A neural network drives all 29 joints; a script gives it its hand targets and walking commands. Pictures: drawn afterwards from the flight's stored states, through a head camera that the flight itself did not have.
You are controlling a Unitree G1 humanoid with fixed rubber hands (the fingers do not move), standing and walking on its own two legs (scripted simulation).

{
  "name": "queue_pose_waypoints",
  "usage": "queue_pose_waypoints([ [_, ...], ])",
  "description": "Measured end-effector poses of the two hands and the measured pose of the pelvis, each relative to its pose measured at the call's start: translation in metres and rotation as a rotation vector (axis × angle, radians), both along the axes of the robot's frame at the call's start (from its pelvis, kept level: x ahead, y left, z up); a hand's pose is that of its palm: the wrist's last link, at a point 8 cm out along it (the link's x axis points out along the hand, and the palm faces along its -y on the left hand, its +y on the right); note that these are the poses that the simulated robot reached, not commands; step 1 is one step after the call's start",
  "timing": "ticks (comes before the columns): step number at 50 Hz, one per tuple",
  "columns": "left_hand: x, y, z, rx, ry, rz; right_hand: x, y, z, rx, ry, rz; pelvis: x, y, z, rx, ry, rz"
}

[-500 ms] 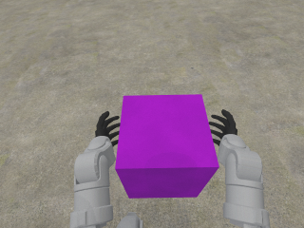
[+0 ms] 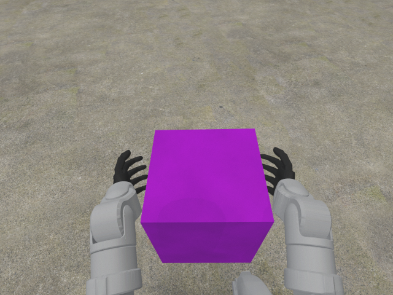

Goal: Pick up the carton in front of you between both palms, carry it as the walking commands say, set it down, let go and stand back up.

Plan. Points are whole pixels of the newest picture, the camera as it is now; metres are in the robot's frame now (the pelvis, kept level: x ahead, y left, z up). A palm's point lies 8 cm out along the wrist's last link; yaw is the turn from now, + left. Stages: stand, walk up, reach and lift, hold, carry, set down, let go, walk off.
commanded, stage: carry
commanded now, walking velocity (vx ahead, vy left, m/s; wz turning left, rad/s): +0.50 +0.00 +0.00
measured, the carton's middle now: (205, 200) +0.34 -0.02 -0.01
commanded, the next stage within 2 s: none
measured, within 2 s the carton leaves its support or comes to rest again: neither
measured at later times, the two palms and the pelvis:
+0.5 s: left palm (144, 90) +0.60 +0.12 +0.10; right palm (256, 82) +0.62 -0.18 +0.09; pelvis +0.32 -0.05 +0.01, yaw +3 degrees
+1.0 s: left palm (137, 45) +0.86 +0.16 +0.09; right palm (228, 43) +0.85 -0.14 +0.09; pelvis +0.64 +0.02 +0.01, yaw -1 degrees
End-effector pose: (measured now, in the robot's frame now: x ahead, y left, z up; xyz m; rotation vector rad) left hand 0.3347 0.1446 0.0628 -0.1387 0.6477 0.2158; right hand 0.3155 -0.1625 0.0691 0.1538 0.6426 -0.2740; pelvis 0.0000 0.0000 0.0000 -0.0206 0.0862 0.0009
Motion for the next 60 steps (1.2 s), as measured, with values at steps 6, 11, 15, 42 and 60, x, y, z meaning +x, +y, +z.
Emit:
queue_pose_waypoints([
  [6, 0.079, -0.002, 0.019, 0.011, -0.077, 0.029, 0.086, -0.004, 0.022, -0.021, -0.078, 0.03, 0.079, -0.014, 0.002, -0.005, 0.005, 0.009],
  [11, 0.154, -0.013, 0.028, 0.039, -0.128, 0.044, 0.167, -0.017, 0.025, -0.034, -0.128, 0.046, 0.157, -0.032, -0.015, 0.011, -0.006, 0.032],
  [15, 0.197, -0.02, 0.026, 0.05, -0.09, 0.066, 0.222, -0.023, 0.016, -0.029, -0.091, 0.086, 0.206, -0.042, -0.015, 0.004, -0.008, 0.046],
  [42, 0.44, 0.016, 0.001, 0.006, 0.047, -0.065, 0.456, 0.023, -0.001, -0.04, 0.048, 0.102, 0.551, 0.012, -0.01, 0.034, -0.038, -0.024],
  [60, 0.653, 0.006, 0.035, 0.015, -0.054, -0.043, 0.673, 0.012, 0.033, -0.04, -0.054, 0.113, 0.769, -0.003, 0.001, 0.012, -0.032, 0.001],
])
